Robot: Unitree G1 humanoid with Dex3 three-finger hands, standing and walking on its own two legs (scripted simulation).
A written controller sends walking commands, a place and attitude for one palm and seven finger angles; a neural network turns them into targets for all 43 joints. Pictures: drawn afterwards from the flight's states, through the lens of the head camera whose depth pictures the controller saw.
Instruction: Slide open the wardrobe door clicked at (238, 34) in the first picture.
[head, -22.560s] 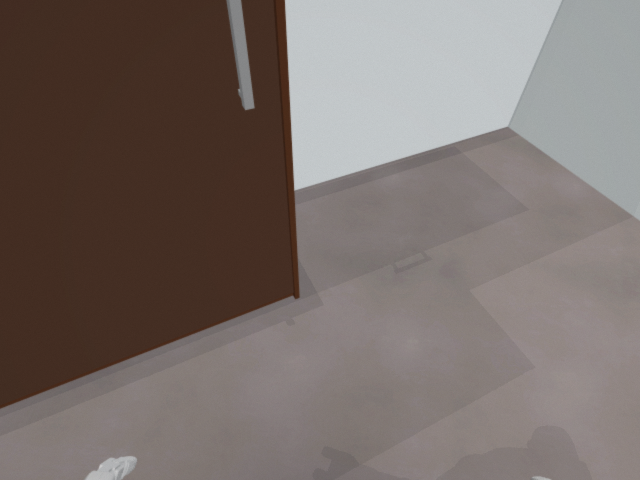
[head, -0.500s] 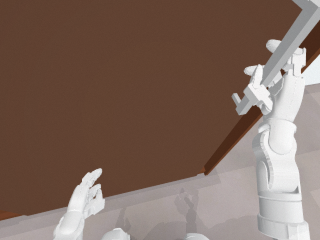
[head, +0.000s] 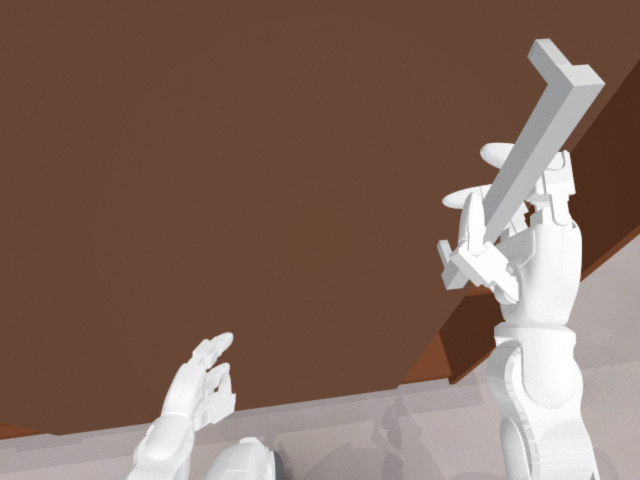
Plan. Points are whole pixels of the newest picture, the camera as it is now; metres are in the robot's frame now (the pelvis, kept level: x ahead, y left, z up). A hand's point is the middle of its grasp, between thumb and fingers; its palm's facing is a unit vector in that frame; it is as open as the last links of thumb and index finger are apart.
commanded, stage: step sideways, sliding the door along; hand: right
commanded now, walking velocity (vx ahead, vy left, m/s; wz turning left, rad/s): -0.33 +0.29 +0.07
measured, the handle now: (487, 195) +0.32 -0.17 +0.20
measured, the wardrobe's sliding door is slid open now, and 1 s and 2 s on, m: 0.17 0.30 0.46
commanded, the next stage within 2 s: none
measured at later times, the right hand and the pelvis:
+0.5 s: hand (387, 257) +0.27 -0.07 +0.19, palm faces +0.12 +0.99 -0.02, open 6.6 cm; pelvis -0.06 +0.06 +0.01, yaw +7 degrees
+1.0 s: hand (311, 260) +0.27 -0.01 +0.19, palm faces +0.31 +0.95 -0.02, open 6.8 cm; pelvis -0.13 +0.18 -0.01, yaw +3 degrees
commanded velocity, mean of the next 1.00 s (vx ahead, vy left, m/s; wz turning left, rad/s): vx -0.09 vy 0.30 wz -0.03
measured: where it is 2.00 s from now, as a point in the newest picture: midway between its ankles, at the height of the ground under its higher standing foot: outside the picture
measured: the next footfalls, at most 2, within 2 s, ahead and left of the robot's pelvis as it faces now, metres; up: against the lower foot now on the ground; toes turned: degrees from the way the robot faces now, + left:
left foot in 0.06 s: +0.14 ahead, +0.11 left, +0.00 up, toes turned +2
right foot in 0.26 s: +0.01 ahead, -0.10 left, +0.00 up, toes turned -3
